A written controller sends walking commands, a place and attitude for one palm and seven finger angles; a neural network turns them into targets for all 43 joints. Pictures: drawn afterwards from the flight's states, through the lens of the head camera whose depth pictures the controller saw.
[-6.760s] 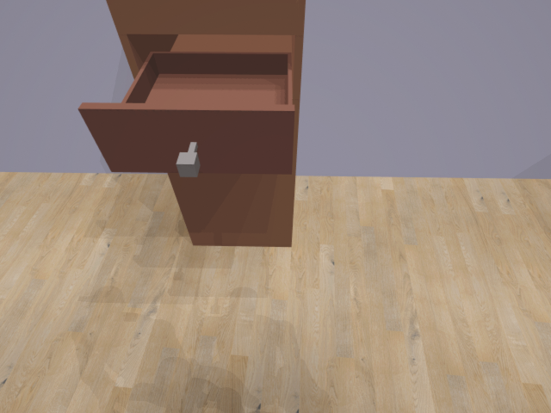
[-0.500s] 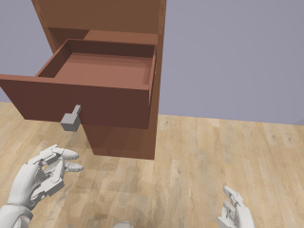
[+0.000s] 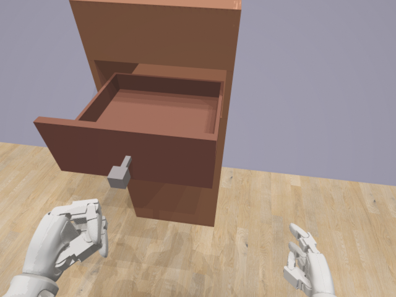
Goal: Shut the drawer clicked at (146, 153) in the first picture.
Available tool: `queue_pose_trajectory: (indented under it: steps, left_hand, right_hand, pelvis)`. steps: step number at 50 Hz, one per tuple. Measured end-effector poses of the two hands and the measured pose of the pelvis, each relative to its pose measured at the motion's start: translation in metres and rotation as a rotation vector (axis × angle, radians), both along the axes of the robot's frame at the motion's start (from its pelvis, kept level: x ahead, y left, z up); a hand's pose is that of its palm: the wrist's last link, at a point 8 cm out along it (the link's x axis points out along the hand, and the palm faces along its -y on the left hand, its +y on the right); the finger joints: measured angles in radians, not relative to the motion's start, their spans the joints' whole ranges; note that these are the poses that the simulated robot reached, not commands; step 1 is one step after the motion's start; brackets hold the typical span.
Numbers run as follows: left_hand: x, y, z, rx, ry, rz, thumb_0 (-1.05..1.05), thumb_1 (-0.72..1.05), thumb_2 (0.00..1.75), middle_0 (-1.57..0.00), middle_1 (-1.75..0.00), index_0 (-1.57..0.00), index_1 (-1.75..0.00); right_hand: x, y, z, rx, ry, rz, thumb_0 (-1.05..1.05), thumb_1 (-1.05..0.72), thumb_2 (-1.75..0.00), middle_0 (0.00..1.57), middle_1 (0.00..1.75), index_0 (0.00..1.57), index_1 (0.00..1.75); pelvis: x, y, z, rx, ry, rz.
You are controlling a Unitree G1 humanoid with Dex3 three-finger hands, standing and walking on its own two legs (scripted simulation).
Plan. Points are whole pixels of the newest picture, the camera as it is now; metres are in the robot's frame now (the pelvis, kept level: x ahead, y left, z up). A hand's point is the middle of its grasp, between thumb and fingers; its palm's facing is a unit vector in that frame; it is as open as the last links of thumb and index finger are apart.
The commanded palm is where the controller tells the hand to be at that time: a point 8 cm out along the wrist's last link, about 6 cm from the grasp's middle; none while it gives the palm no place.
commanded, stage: raise the hand and make a fist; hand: left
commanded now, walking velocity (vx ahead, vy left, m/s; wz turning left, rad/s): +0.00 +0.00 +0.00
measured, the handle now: (122, 170) +0.34 +0.21 +0.08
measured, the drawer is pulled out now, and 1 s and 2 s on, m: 0.30 0.30 0.30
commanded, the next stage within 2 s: bring the fist close to the handle in 0.68 s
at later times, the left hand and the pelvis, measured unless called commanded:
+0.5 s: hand (86, 228) +0.17 +0.18 +0.17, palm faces +0.03 -0.99 -0.13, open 3.3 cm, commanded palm +0.13 +0.23 +0.18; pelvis +0.00 -0.03 +0.01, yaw +0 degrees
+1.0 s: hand (90, 227) +0.18 +0.19 +0.15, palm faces +0.04 -1.00 -0.09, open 3.3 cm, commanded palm +0.15 +0.23 +0.16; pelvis +0.01 -0.03 +0.01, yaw +0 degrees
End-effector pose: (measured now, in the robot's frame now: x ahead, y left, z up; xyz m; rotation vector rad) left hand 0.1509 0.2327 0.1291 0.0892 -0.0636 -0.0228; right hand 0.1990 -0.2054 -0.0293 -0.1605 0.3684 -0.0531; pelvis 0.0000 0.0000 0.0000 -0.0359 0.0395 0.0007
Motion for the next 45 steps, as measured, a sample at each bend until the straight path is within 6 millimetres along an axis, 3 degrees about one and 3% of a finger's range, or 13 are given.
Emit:
queue_pose_trajectory:
  steps: [8,18,32,45]
  left_hand:
    - [-0.006,0.004,0.023,0.029,0.000,0.031,0.02,0.90,0.90,-1.36,-1.55,-1.36,-1.56]
    - [-0.007,0.003,0.049,0.056,-0.032,0.029,0.02,0.90,0.90,-1.39,-1.59,-1.39,-1.60]
    - [-0.003,0.003,0.045,0.053,-0.003,0.050,0.02,0.90,0.90,-1.40,-1.60,-1.40,-1.60]
    - [0.000,0.010,0.035,0.028,0.021,0.063,0.02,0.90,0.90,-1.40,-1.60,-1.40,-1.60]
  right_hand:
    - [0.004,0.012,0.007,0.030,-0.014,0.047,0.01,-0.91,-0.90,0.20,0.30,0.20,0.30]
    - [-0.012,-0.015,0.003,0.014,0.008,0.016,0.01,-0.90,-0.90,0.20,0.30,0.20,0.30]
    - [-0.023,-0.056,0.002,-0.015,0.002,-0.059,0.01,-0.91,-0.90,0.20,0.29,0.20,0.30]
    - [-0.006,-0.051,0.003,-0.006,-0.020,-0.045,0.01,-0.91,-0.90,0.20,0.29,0.20,0.30]
  pelvis:
    - [0.000,-0.005,0.007,0.005,-0.037,0.004]
    - [-0.003,-0.018,0.013,0.013,-0.070,0.007]
    - [0.000,-0.035,0.015,0.019,-0.075,-0.002]
    - [0.008,-0.035,0.015,0.022,-0.066,0.000]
